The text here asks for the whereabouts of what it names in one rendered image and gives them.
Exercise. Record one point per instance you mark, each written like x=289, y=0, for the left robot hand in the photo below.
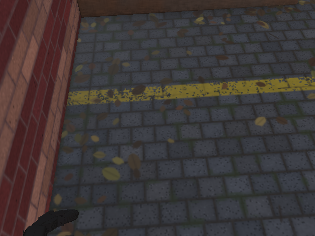
x=51, y=220

